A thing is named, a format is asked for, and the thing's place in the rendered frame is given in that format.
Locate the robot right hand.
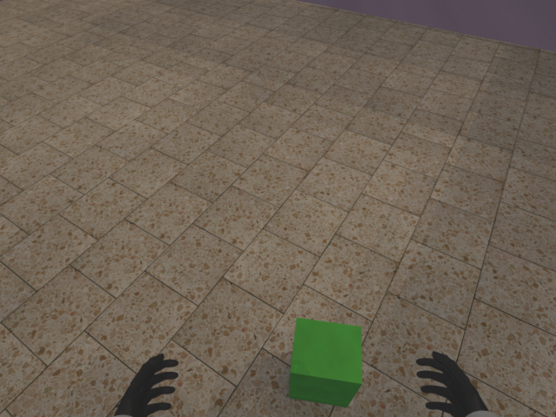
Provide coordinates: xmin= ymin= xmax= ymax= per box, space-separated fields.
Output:
xmin=416 ymin=351 xmax=488 ymax=417

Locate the robot left hand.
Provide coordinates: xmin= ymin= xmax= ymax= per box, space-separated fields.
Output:
xmin=114 ymin=354 xmax=178 ymax=417

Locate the carton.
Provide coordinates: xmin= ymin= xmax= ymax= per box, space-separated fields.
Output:
xmin=289 ymin=317 xmax=362 ymax=407

